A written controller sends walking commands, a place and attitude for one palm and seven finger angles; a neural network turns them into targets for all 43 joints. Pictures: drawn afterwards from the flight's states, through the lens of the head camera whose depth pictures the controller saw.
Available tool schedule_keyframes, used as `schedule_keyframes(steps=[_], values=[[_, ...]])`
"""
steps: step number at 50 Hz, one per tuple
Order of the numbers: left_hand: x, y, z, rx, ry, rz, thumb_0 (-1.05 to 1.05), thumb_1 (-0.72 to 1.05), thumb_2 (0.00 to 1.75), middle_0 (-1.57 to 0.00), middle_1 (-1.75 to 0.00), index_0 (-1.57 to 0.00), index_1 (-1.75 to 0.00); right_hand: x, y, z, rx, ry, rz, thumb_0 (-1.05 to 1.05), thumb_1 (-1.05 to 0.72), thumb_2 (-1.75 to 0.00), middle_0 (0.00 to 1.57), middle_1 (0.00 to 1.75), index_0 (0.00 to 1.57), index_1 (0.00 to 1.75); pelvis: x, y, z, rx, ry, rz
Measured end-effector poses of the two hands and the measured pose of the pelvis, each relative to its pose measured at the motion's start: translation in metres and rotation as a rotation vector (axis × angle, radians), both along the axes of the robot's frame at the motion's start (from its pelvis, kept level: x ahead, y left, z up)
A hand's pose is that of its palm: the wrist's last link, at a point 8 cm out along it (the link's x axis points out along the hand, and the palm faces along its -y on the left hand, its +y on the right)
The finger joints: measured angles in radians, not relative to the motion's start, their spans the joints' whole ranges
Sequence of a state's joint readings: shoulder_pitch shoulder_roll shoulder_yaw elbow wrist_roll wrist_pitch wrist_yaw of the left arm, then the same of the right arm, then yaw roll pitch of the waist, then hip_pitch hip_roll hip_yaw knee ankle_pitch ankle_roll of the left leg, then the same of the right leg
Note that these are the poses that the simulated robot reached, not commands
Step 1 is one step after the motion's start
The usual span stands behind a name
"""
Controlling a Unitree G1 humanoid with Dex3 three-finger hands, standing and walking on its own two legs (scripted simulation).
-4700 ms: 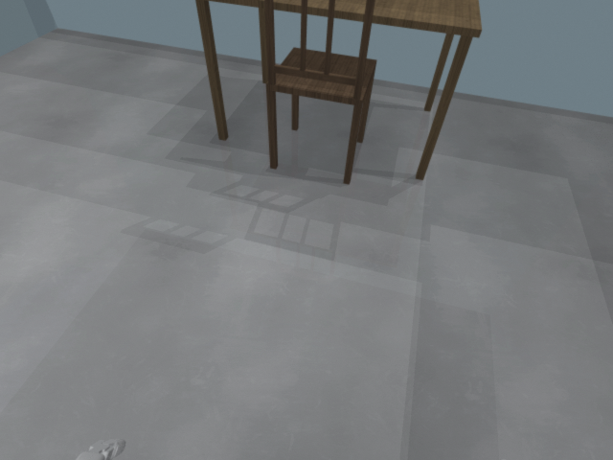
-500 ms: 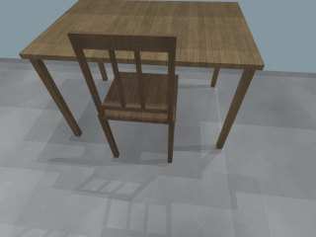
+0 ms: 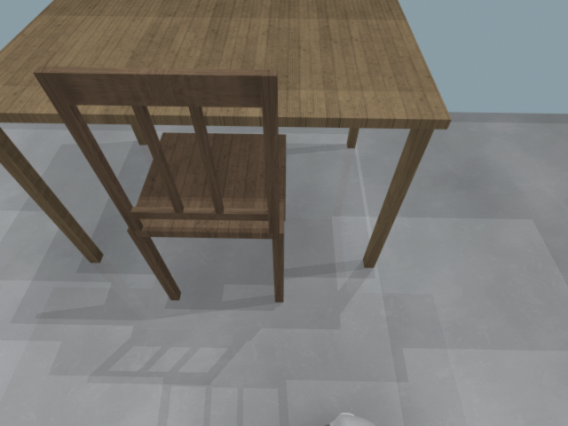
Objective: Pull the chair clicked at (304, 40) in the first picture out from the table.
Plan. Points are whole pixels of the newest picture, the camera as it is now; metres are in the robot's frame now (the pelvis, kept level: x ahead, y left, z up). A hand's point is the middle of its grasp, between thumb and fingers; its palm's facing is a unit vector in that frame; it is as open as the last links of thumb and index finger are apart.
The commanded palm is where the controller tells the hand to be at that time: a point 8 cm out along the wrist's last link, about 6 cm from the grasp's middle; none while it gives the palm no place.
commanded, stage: take the last steps up to it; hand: left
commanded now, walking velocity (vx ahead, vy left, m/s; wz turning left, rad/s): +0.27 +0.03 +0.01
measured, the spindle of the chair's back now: (162, 165) +0.62 +0.28 -0.06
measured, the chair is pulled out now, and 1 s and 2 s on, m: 0.00 0.00 0.00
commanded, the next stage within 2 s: come to a stop and stand still in 0.32 s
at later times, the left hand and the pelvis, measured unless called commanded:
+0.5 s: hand out of the picture +0.11 +0.19 -0.19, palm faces +0.11 -0.99 -0.13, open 7.3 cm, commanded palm none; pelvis +0.15 +0.02 +0.00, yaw +1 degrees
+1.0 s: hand (175, 412) +0.17 +0.18 -0.17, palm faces +0.00 -0.96 -0.27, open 7.3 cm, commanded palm none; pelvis +0.12 -0.02 +0.00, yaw +0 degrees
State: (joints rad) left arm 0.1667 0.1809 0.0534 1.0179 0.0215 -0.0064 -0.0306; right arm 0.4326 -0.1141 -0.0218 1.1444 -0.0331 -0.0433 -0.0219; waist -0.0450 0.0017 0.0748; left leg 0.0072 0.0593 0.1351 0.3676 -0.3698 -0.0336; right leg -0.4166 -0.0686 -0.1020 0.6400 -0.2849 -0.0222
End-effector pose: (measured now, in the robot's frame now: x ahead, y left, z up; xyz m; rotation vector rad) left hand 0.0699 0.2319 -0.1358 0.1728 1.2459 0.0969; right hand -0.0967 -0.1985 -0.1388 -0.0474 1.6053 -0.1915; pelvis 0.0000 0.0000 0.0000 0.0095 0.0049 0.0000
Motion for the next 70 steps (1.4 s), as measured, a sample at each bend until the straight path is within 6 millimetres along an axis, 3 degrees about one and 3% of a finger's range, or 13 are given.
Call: schedule_keyframes(steps=[3,5,13,20,23,26,30,36,42,47,52,60,70], values=[[0.033,-0.013,-0.006,0.016,-0.056,-0.005,0.00,0.91,0.90,-0.19,-0.30,-0.20,-0.30,0.018,-0.013,-0.015,0.019,0.025,-0.010,0.00,-0.90,-0.90,0.20,0.30,0.20,0.30,0.023,-0.014,-0.012,-0.001,-0.010,0.005],[0.042,-0.020,-0.003,0.013,-0.075,0.017,0.00,0.91,0.90,-0.20,-0.30,-0.20,-0.30,0.043,-0.024,-0.017,0.014,0.009,0.010,0.00,-0.91,-0.90,0.20,0.30,0.20,0.30,0.035,-0.018,-0.011,-0.009,-0.019,0.020],[0.035,-0.020,0.006,0.027,0.021,0.084,-0.01,0.94,0.90,-0.20,-0.30,-0.20,-0.30,0.198,-0.053,0.001,-0.058,-0.266,0.101,0.00,-0.91,-0.90,0.20,0.30,0.20,0.30,0.079,-0.020,0.007,-0.019,-0.010,0.030],[0.026,-0.012,-0.009,-0.034,0.138,0.133,0.00,0.92,0.90,-0.20,-0.30,-0.20,-0.30,0.304,-0.033,0.016,-0.079,-0.421,0.189,0.00,-0.91,-0.90,0.19,0.30,0.20,0.30,0.120,0.000,0.004,-0.046,-0.013,0.029],[0.028,-0.002,-0.024,-0.061,0.180,0.158,0.00,0.91,0.90,-0.20,-0.30,-0.20,-0.30,0.333,-0.016,0.016,-0.095,-0.447,0.222,0.00,-0.91,-0.90,0.19,0.30,0.20,0.30,0.140,0.014,-0.004,-0.052,-0.019,0.033],[0.038,0.006,-0.029,-0.065,0.212,0.162,0.00,0.91,0.90,-0.20,-0.30,-0.20,-0.30,0.346,0.002,0.018,-0.102,-0.442,0.239,0.00,-0.91,-0.90,0.20,0.30,0.20,0.30,0.153,0.023,-0.003,-0.034,-0.021,0.021],[0.058,0.014,-0.021,-0.056,0.217,0.142,0.00,0.91,0.90,-0.20,-0.30,-0.20,-0.30,0.348,0.016,0.022,-0.108,-0.413,0.209,-0.01,-0.92,-0.90,0.20,0.30,0.20,0.30,0.159,0.033,0.005,-0.037,-0.019,0.021],[0.083,0.028,-0.015,-0.020,0.188,0.108,0.00,0.91,0.90,-0.20,-0.30,-0.20,-0.30,0.339,0.008,0.026,-0.135,-0.380,0.167,-0.02,-0.94,-0.90,0.20,0.30,0.21,0.30,0.155,0.032,0.010,-0.041,-0.010,0.009],[0.095,0.032,-0.011,0.028,0.143,0.084,0.00,0.91,0.90,-0.19,-0.30,-0.20,-0.30,0.305,-0.016,0.023,-0.146,-0.326,0.125,-0.01,-0.92,-0.90,0.20,0.30,0.21,0.30,0.143,0.017,0.009,-0.037,-0.008,-0.003],[0.098,0.016,-0.003,0.063,0.105,0.050,0.00,0.91,0.90,-0.19,-0.30,-0.20,-0.30,0.267,-0.039,0.009,-0.114,-0.285,0.079,0.00,-0.91,-0.90,0.20,0.30,0.20,0.30,0.131,-0.002,0.005,-0.019,-0.012,-0.003],[0.086,-0.016,0.007,0.095,0.072,0.033,0.00,0.91,0.90,-0.19,-0.30,-0.20,-0.30,0.226,-0.060,-0.013,-0.052,-0.230,0.028,0.00,-0.91,-0.90,0.20,0.30,0.20,0.30,0.120,-0.027,0.001,0.000,-0.034,0.003],[0.063,-0.061,0.009,0.057,0.096,0.043,0.01,0.92,0.90,-0.20,-0.30,-0.20,-0.30,0.177,-0.072,-0.014,-0.002,-0.137,0.014,0.00,-0.91,-0.90,0.20,0.30,0.20,0.30,0.118,-0.055,0.007,0.002,-0.036,-0.004],[0.029,-0.088,-0.004,-0.007,0.172,0.095,0.01,0.93,0.90,-0.20,-0.30,-0.20,-0.30,0.155,-0.077,-0.006,-0.017,-0.052,0.056,0.00,-0.91,-0.90,0.20,0.30,0.20,0.30,0.110,-0.069,0.006,-0.008,-0.038,0.016]])
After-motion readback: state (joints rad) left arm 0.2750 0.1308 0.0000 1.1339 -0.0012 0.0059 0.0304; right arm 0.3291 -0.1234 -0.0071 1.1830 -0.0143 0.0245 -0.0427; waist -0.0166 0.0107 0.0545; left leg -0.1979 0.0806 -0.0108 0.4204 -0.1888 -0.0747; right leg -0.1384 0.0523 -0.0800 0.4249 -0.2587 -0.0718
